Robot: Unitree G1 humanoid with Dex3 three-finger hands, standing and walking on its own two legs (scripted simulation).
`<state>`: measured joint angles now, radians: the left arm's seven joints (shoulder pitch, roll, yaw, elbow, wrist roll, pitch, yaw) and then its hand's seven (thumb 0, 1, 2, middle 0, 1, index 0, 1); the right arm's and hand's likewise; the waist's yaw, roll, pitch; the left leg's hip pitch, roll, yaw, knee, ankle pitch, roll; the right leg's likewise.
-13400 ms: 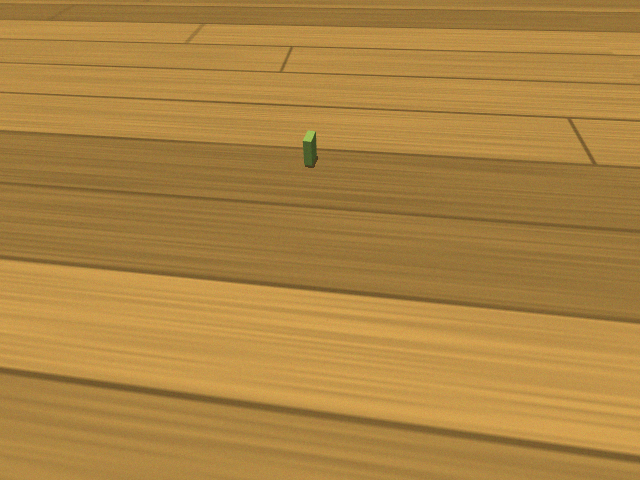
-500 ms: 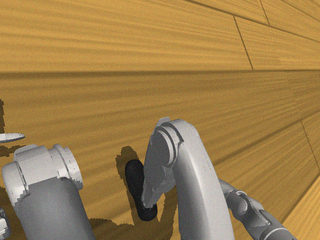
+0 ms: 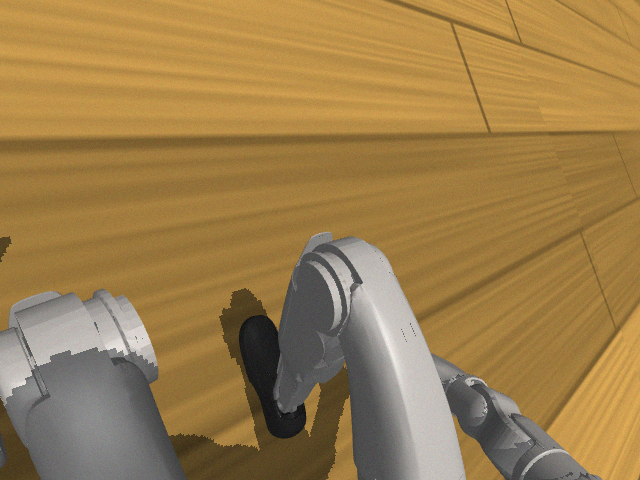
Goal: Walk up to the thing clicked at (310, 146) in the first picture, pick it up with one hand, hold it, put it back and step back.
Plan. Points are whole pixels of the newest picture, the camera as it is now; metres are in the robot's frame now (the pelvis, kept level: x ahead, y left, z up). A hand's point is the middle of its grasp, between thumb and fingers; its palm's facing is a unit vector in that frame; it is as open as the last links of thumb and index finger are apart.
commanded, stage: close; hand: left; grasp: from the side
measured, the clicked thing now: out of the picture +0.46 +0.30 -0.21
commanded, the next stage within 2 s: settle in 1.38 s
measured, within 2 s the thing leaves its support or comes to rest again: leaves its support in 1.82 s
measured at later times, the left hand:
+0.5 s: hand out of the picture +0.43 +0.29 -0.19, palm faces +0.39 -0.92 -0.02, open 8.6 cm
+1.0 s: hand out of the picture +0.43 +0.29 -0.19, palm faces +0.39 -0.92 -0.01, open 8.7 cm
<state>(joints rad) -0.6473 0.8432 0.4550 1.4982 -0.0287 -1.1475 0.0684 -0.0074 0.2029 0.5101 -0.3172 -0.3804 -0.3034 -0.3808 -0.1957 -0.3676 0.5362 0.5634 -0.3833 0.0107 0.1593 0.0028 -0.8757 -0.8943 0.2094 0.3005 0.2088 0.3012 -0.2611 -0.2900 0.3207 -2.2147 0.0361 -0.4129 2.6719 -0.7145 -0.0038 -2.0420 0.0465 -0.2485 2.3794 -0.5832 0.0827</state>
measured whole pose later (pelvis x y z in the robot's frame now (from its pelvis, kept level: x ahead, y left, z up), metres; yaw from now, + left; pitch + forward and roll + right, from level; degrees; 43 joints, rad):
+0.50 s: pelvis +0.00 +0.00 +0.00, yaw -1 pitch +11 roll -20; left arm -0.69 0.89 0.46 1.53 -0.04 -1.14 0.06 0.01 0.27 0.76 -0.53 -0.68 -0.55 -0.69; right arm -0.21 -0.37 0.56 0.55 -0.39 0.03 0.15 0.00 -0.86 -0.89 0.21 0.30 0.21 0.30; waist -0.27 -0.30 0.33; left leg -2.21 0.04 -0.43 2.67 -0.72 -0.01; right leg -2.03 0.05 -0.26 2.36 -0.58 0.08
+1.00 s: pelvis +0.00 +0.00 +0.00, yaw -1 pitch +11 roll -20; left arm -0.67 0.88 0.48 1.51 -0.05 -1.15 0.05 0.02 0.04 0.87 -0.64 -0.85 -0.67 -0.87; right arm -0.22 -0.36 0.56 0.54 -0.39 0.03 0.14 0.00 -0.87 -0.89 0.21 0.30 0.21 0.30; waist -0.26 -0.30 0.33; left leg -2.21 0.04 -0.43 2.67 -0.72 0.00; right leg -2.03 0.06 -0.26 2.36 -0.58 0.08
